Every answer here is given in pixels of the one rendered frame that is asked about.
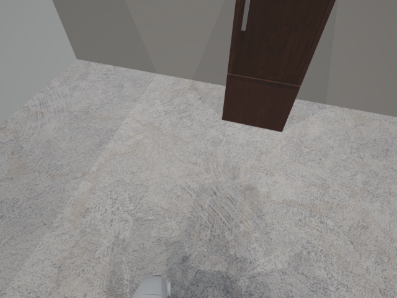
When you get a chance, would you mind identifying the robot left thigh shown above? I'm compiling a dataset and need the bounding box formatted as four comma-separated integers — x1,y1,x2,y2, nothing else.
132,276,171,298

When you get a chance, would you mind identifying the cupboard door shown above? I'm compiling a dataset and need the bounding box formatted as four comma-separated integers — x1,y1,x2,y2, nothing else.
231,0,331,84

